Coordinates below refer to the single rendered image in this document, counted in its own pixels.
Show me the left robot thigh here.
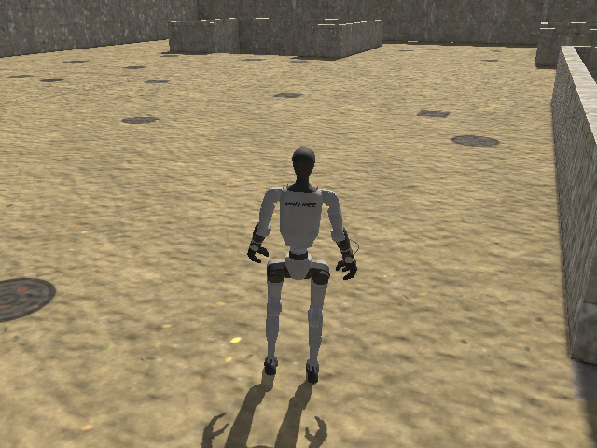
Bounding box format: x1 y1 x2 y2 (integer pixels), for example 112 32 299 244
267 259 285 315

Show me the left robot hand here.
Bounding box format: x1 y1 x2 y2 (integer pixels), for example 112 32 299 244
247 246 269 263

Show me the robot left upper arm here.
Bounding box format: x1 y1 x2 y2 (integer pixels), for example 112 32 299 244
256 187 283 237

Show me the robot right forearm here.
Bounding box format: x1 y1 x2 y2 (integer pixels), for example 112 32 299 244
336 227 354 263

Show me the robot left forearm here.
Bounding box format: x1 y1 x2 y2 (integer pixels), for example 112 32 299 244
250 223 265 251

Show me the right robot hand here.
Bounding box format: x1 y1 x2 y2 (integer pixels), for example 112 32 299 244
336 259 357 280

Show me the robot left shin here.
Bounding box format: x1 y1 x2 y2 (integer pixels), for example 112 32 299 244
266 299 279 363

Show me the robot right upper arm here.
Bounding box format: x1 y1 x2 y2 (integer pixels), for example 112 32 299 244
321 189 345 242

